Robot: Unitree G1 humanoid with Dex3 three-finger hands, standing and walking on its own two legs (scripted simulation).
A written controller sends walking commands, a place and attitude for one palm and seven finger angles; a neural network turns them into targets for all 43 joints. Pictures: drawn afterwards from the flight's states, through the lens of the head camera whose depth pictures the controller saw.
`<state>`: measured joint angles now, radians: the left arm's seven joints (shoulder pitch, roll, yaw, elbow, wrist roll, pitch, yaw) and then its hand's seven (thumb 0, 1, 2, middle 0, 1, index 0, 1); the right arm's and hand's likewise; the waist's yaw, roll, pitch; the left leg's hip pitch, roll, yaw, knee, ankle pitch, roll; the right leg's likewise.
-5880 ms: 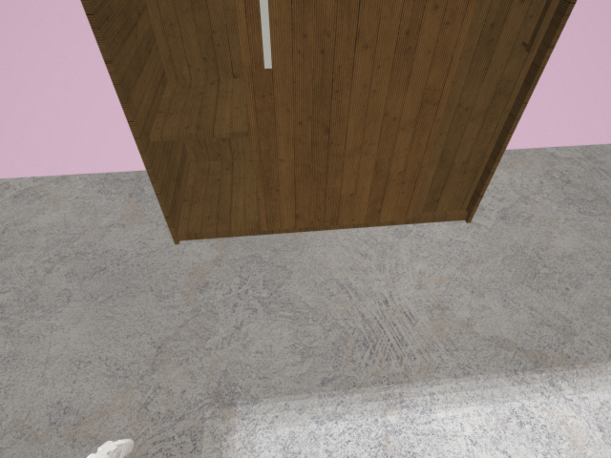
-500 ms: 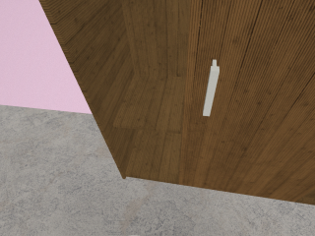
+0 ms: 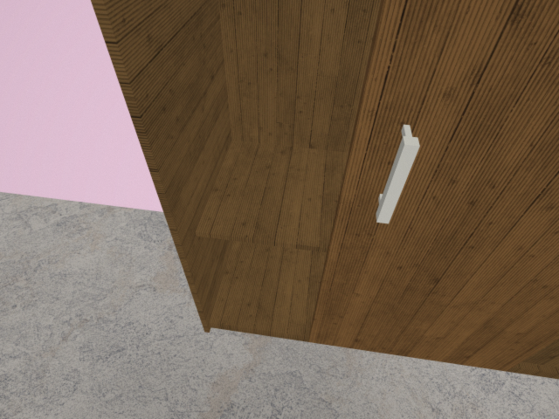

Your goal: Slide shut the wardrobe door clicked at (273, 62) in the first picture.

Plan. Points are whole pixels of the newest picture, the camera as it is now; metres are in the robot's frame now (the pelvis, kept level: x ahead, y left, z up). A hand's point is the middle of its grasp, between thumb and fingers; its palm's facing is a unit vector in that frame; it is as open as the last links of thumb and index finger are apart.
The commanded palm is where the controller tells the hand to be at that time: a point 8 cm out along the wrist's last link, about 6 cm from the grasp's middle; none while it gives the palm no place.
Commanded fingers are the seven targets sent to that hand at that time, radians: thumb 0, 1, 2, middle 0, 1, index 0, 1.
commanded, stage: come to a stop and stand still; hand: right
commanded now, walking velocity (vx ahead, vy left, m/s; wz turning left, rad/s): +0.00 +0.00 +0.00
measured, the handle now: (394, 176) +0.48 -0.15 +0.10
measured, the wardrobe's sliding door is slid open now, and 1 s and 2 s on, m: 0.37 0.37 0.37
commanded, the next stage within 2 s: look again from close up in 1.18 s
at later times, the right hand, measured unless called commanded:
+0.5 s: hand out of the picture -0.05 -0.17 -0.17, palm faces +0.03 +0.99 -0.16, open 7.3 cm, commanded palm none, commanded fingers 0.00 -0.90 -0.90 0.20 0.30 0.20 0.30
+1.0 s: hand out of the picture -0.02 -0.21 -0.17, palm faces +0.00 +0.98 -0.18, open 7.3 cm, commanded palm none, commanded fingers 0.00 -0.90 -0.90 0.20 0.30 0.20 0.30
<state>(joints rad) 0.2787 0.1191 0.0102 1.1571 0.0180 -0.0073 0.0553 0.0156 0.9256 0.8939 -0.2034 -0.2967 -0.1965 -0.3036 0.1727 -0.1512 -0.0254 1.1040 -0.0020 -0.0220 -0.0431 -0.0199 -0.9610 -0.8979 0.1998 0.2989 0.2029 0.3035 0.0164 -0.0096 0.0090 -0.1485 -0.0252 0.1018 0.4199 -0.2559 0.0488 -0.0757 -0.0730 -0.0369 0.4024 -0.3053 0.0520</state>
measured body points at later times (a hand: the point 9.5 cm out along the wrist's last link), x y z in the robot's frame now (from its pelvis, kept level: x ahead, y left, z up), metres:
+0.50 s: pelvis -0.02 -0.02 +0.00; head -0.01 -0.02 +0.45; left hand -0.05 +0.19 -0.16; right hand -0.05 -0.23 -0.16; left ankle -0.02 +0.08 -0.74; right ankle -0.06 -0.15 -0.74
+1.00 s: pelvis -0.02 -0.04 +0.00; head -0.02 -0.04 +0.45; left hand -0.06 +0.17 -0.16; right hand -0.02 -0.26 -0.16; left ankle -0.02 +0.08 -0.74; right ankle -0.06 -0.15 -0.74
